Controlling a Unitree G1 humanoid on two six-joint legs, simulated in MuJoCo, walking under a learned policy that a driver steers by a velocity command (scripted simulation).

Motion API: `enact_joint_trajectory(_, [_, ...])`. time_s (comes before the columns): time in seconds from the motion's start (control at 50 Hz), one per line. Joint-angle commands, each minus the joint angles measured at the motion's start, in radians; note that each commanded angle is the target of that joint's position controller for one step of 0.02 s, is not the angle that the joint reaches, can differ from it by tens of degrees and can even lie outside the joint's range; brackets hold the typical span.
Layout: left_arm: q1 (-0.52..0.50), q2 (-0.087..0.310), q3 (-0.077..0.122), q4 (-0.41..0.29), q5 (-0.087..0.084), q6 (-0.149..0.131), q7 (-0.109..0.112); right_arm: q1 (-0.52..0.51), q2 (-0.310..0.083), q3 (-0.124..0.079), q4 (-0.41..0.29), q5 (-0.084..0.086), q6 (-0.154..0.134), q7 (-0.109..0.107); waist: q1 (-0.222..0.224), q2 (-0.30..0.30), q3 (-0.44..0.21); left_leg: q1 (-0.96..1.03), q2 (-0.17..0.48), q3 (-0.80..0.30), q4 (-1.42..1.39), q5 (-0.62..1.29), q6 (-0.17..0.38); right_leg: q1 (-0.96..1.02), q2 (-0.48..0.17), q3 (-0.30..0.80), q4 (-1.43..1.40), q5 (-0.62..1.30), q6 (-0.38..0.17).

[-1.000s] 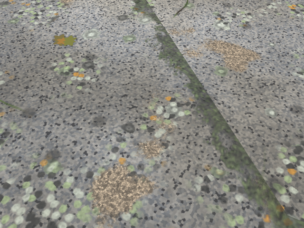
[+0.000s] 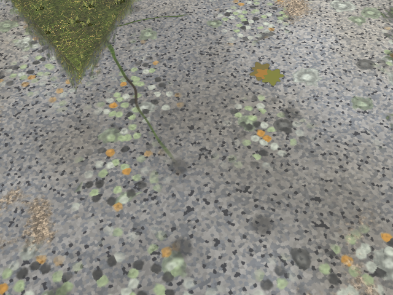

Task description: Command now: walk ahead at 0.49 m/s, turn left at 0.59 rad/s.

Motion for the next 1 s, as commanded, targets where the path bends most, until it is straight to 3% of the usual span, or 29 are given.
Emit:
enact_joint_trajectory(0.02, [0.022, 0.076, 0.011, -0.033, -0.002, -0.024, -0.004, -0.021, 0.0, 0.009, -0.073, -0.001, 0.001, 0.016, -0.022, -0.113, 0.012, -0.121, 0.048, -0.026, -0.041, 0.103, -0.011, 0.048, -0.293, 0.172, -0.206, 0.22, -0.118])
enact_joint_trajectory(0.1, [0.072, 0.082, 0.006, -0.002, -0.001, -0.02, -0.006, -0.162, 0.034, 0.032, -0.112, 0.006, -0.012, 0.028, 0.007, -0.119, 0.036, -0.046, 0.025, 0.038, -0.305, 0.247, -0.008, 0.037, -0.248, 0.05, -0.2, 0.309, -0.092])
enact_joint_trajectory(0.2, [0.171, 0.126, 0.007, 0.061, -0.002, 0.005, 0.005, -0.273, 0.022, 0.041, -0.139, -0.002, -0.019, 0.023, 0.036, -0.124, 0.066, 0.035, -0.011, 0.12, -0.513, 0.126, 0.03, 0.177, -0.296, 0.032, -0.161, 0.433, -0.096])
enact_joint_trajectory(0.24, [0.187, 0.149, 0.008, 0.086, -0.002, 0.02, 0.01, -0.222, 0.007, 0.035, -0.12, -0.01, -0.026, 0.011, 0.004, -0.146, 0.024, 0.142, -0.065, 0.151, -0.568, 0.026, 0.065, 0.241, -0.303, 0.011, -0.024, 0.73, -0.088])
enact_joint_trajectory(0.26, [0.189, 0.157, 0.007, 0.096, -0.005, 0.029, 0.011, -0.115, -0.006, 0.027, -0.082, -0.014, -0.036, 0.005, -0.047, -0.144, -0.037, 0.277, -0.098, 0.16, -0.628, 0.031, 0.088, 0.241, -0.291, -0.012, 0.119, 0.824, -0.078])
enact_joint_trajectory(0.28, [0.186, 0.148, 0.001, 0.095, -0.01, 0.034, 0.013, 0.049, -0.04, 0.011, -0.021, -0.025, -0.047, -0.006, -0.114, -0.121, -0.137, 0.517, -0.092, 0.134, -0.66, 0.071, 0.115, 0.141, -0.263, -0.04, 0.313, 0.743, -0.057])
enact_joint_trajectory(0.3, [0.183, 0.086, -0.018, 0.047, -0.029, 0.029, 0.007, 0.209, -0.129, -0.014, 0.01, -0.046, -0.052, -0.023, -0.168, -0.002, -0.281, 0.844, 0.156, -0.164, -0.668, -0.051, 0.189, -0.149, -0.206, -0.053, 0.63, 0.376, -0.026])
enact_joint_trajectory(0.32, [0.223, 0.046, -0.023, 0.019, -0.041, 0.025, -0.006, 0.246, -0.196, -0.033, 0.022, -0.009, -0.043, -0.035, -0.138, 0.189, -0.391, 1.011, 0.415, -0.629, -0.8, 0.011, 0.301, -0.442, -0.026, 0.003, 0.967, -0.338, 0.007])
enact_joint_trajectory(0.34, [0.118, 0.132, 0.005, 0.01, -0.025, 0.03, 0.002, 0.206, -0.172, -0.031, 0.017, 0.013, -0.038, -0.043, -0.143, 0.028, -0.292, 0.93, 0.373, -0.519, -0.804, 0.145, 0.27, -0.535, -0.067, 0.146, 1.013, -0.277, -0.006])
enact_joint_trajectory(0.36, [0.055, 0.101, -0.002, -0.005, -0.032, 0.023, -0.001, 0.141, -0.119, -0.016, 0.029, 0.018, -0.047, -0.045, -0.112, -0.001, -0.166, 0.793, 0.331, -0.356, -0.818, 0.244, 0.238, -0.538, -0.096, 0.18, 0.973, -0.206, -0.016])
enact_joint_trajectory(0.38, [0.06, 0.081, -0.004, 0.009, -0.031, 0.023, -0.003, 0.093, -0.066, -0.002, 0.034, 0.016, -0.056, -0.042, -0.067, -0.038, -0.09, 0.66, 0.284, -0.251, -0.859, 0.296, 0.182, -0.485, -0.125, 0.186, 0.883, -0.16, -0.019])
enact_joint_trajectory(0.42, [0.113, 0.053, -0.003, 0.046, 0.002, 0.055, -0.011, 0.042, -0.005, 0.016, 0.045, 0.021, -0.073, -0.043, -0.007, -0.002, -0.036, 0.51, 0.221, -0.125, -0.922, 0.296, 0.117, -0.382, -0.138, 0.192, 0.805, -0.121, -0.006])
enact_joint_trajectory(0.44, [0.126, 0.042, -0.001, 0.055, 0.008, 0.068, -0.018, 0.052, 0.004, 0.019, 0.053, 0.021, -0.084, -0.043, 0.001, 0.002, -0.034, 0.488, 0.211, -0.098, -0.944, 0.315, 0.114, -0.363, -0.128, 0.188, 0.804, -0.103, -0.003])
enact_joint_trajectory(0.48, [0.091, 0.031, 0.003, 0.045, 0.01, 0.08, -0.031, 0.073, -0.016, 0.015, 0.076, 0.028, -0.1, -0.045, 0.016, 0.005, -0.003, 0.475, 0.204, -0.037, -0.987, 0.326, 0.112, -0.408, -0.128, 0.188, 0.785, -0.04, 0.002])
enact_joint_trajectory(0.54, [-0.026, 0.029, 0.005, 0.009, 0.007, 0.084, -0.037, 0.117, -0.014, 0.016, 0.104, 0.025, -0.106, -0.047, 0.001, 0.004, 0.045, 0.49, 0.188, 0.049, -1.015, 0.35, 0.099, -0.507, -0.133, 0.184, 0.709, 0.084, 0.011])
enact_joint_trajectory(0.62, [-0.169, 0.01, -0.009, -0.04, 0.008, 0.076, -0.048, 0.146, -0.019, 0.022, 0.128, 0.027, -0.108, -0.054, -0.024, 0.007, 0.072, 0.516, 0.169, 0.151, -1.008, 0.42, 0.077, -0.494, -0.115, 0.123, 0.485, 0.228, 0.006])
enact_joint_trajectory(0.7, [-0.284, 0.014, -0.018, -0.09, 0.013, 0.074, -0.057, 0.221, -0.044, 0.02, 0.17, 0.023, -0.099, -0.071, -0.056, 0.0, 0.094, 0.642, 0.206, 0.2, -0.966, 0.539, 0.064, -0.479, -0.09, 0.046, 0.332, 0.193, -0.035])
enact_joint_trajectory(0.76, [-0.242, 0.033, -0.009, -0.09, 0.015, 0.075, -0.051, 0.213, -0.08, 0.014, 0.181, 0.018, -0.085, -0.083, -0.022, 0.028, 0.045, 0.728, 0.222, 0.248, -0.802, 0.925, 0.044, -0.37, -0.015, -0.013, 0.291, 0.052, -0.093])
enact_joint_trajectory(0.8, [-0.084, 0.069, 0.012, -0.048, 0.018, 0.07, -0.042, 0.196, -0.112, 0.005, 0.176, 0.014, -0.067, -0.086, 0.049, 0.042, -0.055, 0.72, 0.225, 0.266, -0.526, 1.059, 0.04, -0.186, 0.056, -0.026, 0.255, -0.045, -0.142])
enact_joint_trajectory(0.82, [0.062, 0.109, 0.033, -0.003, 0.027, 0.062, -0.034, 0.181, -0.122, 0.003, 0.164, 0.018, -0.061, -0.083, 0.12, 0.007, -0.135, 0.605, 0.204, 0.278, -0.292, 0.9, 0.022, 0.029, 0.059, 0.024, 0.175, -0.031, -0.18])
enact_joint_trajectory(0.84, [0.169, 0.223, 0.07, 0.012, 0.035, 0.063, -0.017, 0.195, -0.066, 0.016, 0.119, 0.033, -0.066, -0.073, 0.147, -0.136, -0.245, 0.31, 0.132, 0.289, 0.066, 0.461, -0.017, 0.308, -0.18, 0.358, 0.139, -0.133, -0.274])
enact_joint_trajectory(0.86, [0.116, 0.285, 0.083, -0.005, 0.01, 0.07, -0.018, 0.18, -0.031, 0.019, 0.056, 0.038, -0.078, -0.055, 0.081, -0.292, -0.315, -0.038, -0.094, 0.135, 0.354, -0.302, -0.058, 0.485, -0.388, 0.903, -0.022, -0.042, -0.417])
enact_joint_trajectory(0.88, [0.101, 0.257, 0.079, 0.001, -0.011, 0.079, -0.013, 0.056, -0.072, 0.014, 0.034, 0.025, -0.089, -0.049, 0.104, -0.131, -0.223, -0.154, -0.019, -0.014, 0.354, -0.208, -0.045, 0.436, -0.353, 0.799, -0.059, -0.03, -0.378])
enact_joint_trajectory(0.9, [0.047, 0.209, 0.067, 0.001, -0.015, 0.079, -0.005, 0.03, -0.062, 0.02, 0.019, 0.035, -0.103, -0.045, 0.069, -0.08, -0.109, -0.154, 0.026, -0.008, 0.274, -0.109, -0.042, 0.299, -0.338, 0.673, -0.077, 0.034, -0.339])
enact_joint_trajectory(0.92, [0.003, 0.161, 0.054, -0.002, -0.012, 0.076, -0.004, 0.042, -0.057, 0.019, 0.03, 0.032, -0.105, -0.048, 0.019, -0.007, -0.04, -0.093, 0.058, -0.003, 0.172, -0.071, -0.045, 0.172, -0.288, 0.585, -0.096, 0.14, -0.288])
enact_joint_trajectory(0.96, [-0.042, 0.116, 0.039, -0.01, -0.022, 0.061, -0.003, 0.072, -0.039, 0.022, 0.036, -0.004, -0.067, -0.047, -0.035, -0.011, -0.021, 0.023, 0.084, -0.006, 0.068, -0.055, -0.072, 0.038, -0.206, 0.466, -0.117, 0.267, -0.238])
enact_joint_trajectory(1.0, [-0.027, 0.137, 0.041, -0.005, -0.024, 0.042, -0.004, 0.074, -0.02, 0.026, 0.024, -0.01, -0.036, -0.039, -0.053, -0.046, -0.028, 0.044, 0.08, 0.012, 0.009, -0.054, -0.097, -0.011, -0.17, 0.419, -0.128, 0.341, -0.248])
